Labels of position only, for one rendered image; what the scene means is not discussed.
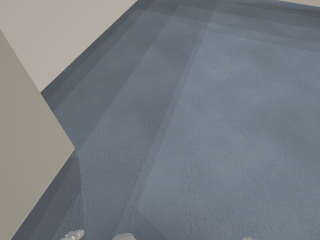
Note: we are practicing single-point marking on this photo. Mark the fridge door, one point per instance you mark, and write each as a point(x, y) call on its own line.
point(33, 144)

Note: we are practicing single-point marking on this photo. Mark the left robot hand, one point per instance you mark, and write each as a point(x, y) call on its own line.
point(76, 235)

